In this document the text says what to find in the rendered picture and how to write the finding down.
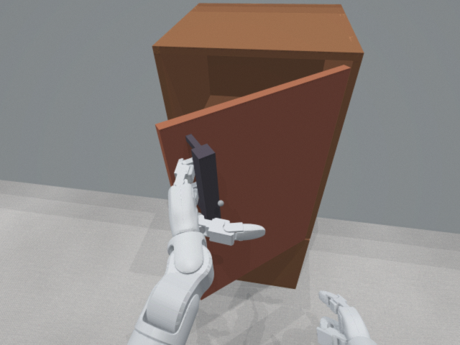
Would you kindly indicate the cupboard door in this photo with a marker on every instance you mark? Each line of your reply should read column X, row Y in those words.
column 271, row 148

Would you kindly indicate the right robot hand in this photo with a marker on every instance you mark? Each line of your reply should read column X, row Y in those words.
column 350, row 323

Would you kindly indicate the left robot hand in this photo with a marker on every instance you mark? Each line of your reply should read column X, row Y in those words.
column 183, row 212

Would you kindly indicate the handle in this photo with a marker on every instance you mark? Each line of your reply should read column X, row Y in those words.
column 204, row 162

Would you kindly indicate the robot left forearm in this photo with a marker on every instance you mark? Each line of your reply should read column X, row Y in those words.
column 171, row 308

